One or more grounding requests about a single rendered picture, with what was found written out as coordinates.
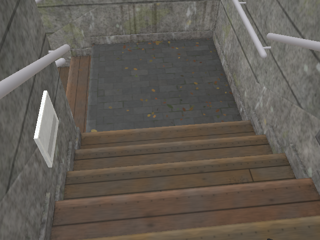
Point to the stairs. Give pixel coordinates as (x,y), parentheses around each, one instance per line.
(209,181)
(75,80)

